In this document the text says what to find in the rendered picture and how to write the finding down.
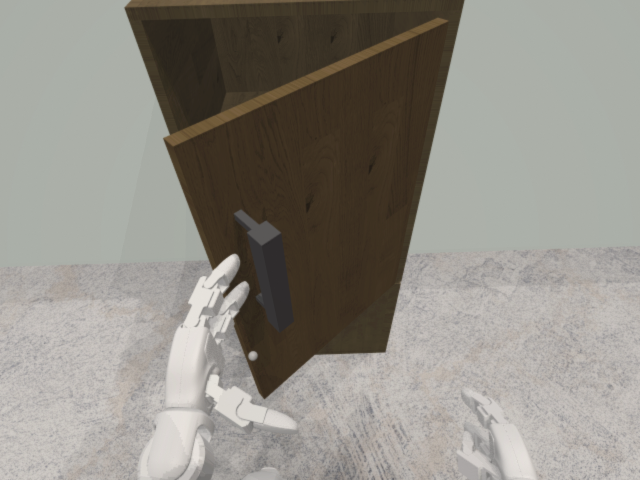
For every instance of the left robot hand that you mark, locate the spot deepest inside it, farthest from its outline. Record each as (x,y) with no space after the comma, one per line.
(196,351)

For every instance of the handle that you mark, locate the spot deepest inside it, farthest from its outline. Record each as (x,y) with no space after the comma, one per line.
(268,255)

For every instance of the robot left forearm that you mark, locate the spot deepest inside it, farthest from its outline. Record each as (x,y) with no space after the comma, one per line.
(180,448)

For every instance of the cupboard door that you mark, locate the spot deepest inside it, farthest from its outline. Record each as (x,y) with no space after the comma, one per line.
(331,161)

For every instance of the right robot hand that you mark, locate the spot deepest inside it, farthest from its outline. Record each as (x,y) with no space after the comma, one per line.
(503,453)

